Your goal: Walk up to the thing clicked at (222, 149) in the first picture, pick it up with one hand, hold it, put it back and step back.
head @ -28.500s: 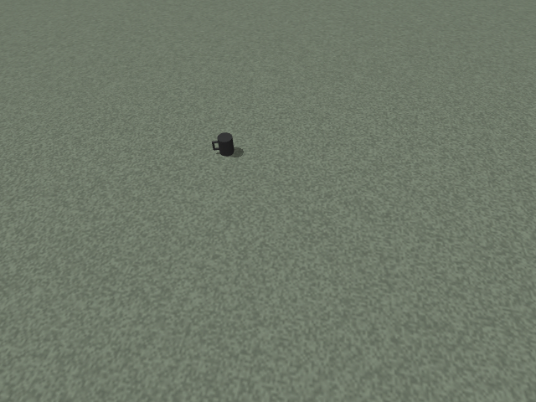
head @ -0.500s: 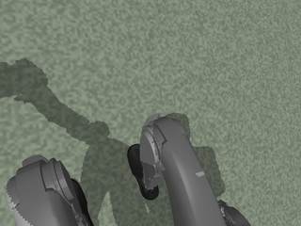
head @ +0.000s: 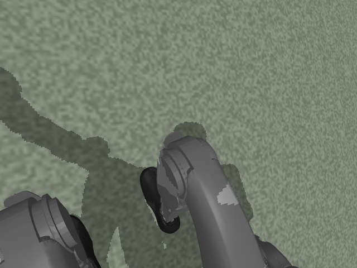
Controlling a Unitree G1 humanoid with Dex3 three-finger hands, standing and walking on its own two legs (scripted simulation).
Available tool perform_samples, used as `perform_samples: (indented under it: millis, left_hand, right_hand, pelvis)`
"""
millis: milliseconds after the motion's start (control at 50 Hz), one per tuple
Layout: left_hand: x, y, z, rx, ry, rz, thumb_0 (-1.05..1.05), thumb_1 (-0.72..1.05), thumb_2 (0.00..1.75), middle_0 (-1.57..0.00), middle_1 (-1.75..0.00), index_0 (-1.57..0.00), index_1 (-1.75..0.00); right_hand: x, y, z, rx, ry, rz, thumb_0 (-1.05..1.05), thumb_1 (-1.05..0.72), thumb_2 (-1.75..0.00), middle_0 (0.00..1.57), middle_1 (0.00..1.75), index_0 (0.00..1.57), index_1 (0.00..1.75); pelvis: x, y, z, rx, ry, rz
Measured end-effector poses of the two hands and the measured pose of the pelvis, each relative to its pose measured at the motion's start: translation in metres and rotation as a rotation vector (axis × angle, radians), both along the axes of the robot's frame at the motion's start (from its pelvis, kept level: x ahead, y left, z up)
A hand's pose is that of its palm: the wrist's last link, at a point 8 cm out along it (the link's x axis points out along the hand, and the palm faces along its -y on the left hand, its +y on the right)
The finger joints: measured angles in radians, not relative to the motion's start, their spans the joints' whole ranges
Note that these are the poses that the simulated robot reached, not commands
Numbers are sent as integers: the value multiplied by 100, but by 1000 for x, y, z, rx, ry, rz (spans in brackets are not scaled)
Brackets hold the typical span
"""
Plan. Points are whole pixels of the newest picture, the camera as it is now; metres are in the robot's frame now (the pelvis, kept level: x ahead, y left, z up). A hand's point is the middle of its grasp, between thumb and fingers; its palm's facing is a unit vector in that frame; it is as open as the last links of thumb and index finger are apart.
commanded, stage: rest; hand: left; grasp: from above
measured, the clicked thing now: out of the picture +0.53 +0.32 -0.26
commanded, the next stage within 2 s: open in 0.48 s
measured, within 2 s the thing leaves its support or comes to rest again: rests again in 0.04 s
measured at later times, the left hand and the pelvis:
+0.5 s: hand out of the picture +0.52 +0.31 -0.22, palm faces -0.46 -0.11 -0.88, open 10.3 cm; pelvis +0.00 +0.00 +0.00, yaw -1 degrees
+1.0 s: hand out of the picture +0.52 +0.31 -0.22, palm faces -0.45 -0.10 -0.89, open 11.7 cm; pelvis +0.00 +0.00 +0.00, yaw -2 degrees
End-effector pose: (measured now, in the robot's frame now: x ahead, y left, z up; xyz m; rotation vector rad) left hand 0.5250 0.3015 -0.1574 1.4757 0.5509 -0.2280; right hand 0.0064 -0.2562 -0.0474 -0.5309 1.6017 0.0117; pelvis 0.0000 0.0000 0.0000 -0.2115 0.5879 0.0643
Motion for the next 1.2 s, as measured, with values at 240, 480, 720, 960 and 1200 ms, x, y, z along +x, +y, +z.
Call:
perform_samples:
  millis: [240,480,720,960,1200]
  left_hand:
    - [1,4,-6,9,-17,10,0,-8,65,-55,-77,-62,-71]
    - [2,5,-7,3,-9,18,0,-8,64,-55,-76,-63,-71]
    - [1,5,-8,6,-12,8,0,-7,65,-53,-78,-60,-73]
    - [4,6,-8,11,-22,15,0,-17,76,-37,-92,-42,-87]
    - [8,6,-10,11,-23,14,0,-34,91,-21,-105,-24,-101]
  right_hand:
    - [0,-1,6,-10,-3,28,0,-92,-90,20,30,20,30]
    - [1,5,4,2,-23,49,0,-92,-90,20,30,20,30]
    - [0,7,3,2,-25,65,0,-91,-90,20,30,20,30]
    - [-1,7,3,-1,-23,69,0,-91,-90,20,30,20,30]
    - [-1,7,5,-2,-7,73,0,-91,-90,20,30,20,30]
  pelvis:
    - [-1,1,-2,-12,-11,-5]
    - [-3,3,-3,-21,-24,-10]
    - [-5,2,-4,-24,-32,-14]
    - [-5,3,-4,-28,-33,-17]
    - [-4,3,-4,-31,-29,-18]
